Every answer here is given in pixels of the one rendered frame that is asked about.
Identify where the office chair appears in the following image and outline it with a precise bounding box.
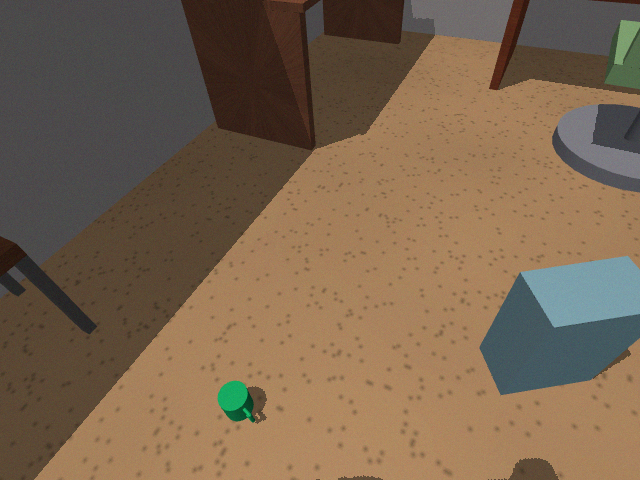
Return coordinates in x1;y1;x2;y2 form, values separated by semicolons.
552;20;640;193

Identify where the desk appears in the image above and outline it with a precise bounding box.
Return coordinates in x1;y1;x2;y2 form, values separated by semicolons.
181;0;404;150
489;0;640;90

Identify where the chair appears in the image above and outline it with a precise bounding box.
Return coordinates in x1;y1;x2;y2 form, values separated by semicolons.
0;236;97;335

